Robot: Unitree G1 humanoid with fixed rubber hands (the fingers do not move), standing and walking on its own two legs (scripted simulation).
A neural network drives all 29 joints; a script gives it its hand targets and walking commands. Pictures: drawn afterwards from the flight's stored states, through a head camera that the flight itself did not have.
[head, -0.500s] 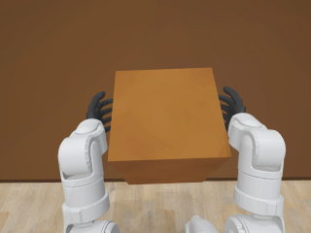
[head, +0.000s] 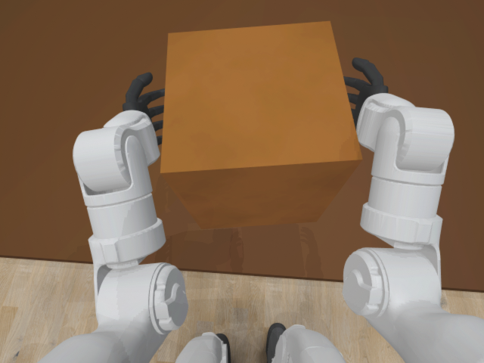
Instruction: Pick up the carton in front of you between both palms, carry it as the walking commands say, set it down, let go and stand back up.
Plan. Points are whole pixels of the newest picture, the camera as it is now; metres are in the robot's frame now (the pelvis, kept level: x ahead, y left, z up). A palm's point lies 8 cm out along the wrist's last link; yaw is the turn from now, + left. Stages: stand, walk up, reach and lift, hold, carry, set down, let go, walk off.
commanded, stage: carry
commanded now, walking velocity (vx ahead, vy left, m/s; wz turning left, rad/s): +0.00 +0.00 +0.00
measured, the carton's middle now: (254, 143) +0.42 +0.00 +0.06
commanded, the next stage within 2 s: none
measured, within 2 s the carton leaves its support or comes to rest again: neither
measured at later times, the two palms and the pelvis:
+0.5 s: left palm (148, 71) +0.49 +0.15 +0.14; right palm (360, 71) +0.49 -0.15 +0.13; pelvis +0.12 +0.01 +0.01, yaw +1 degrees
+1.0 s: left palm out of the picture +0.62 +0.23 +0.17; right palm out of the picture +0.62 -0.07 +0.17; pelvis +0.26 +0.07 +0.00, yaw +2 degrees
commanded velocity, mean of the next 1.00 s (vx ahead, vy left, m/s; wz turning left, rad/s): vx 0.31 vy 0.00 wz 0.00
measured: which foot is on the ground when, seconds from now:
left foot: down 0.00-0.48, up 0.50-0.80, down 0.82-1.00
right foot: down 0.00-0.30, up 0.32-0.44, down 0.46-0.88, up 0.90-1.00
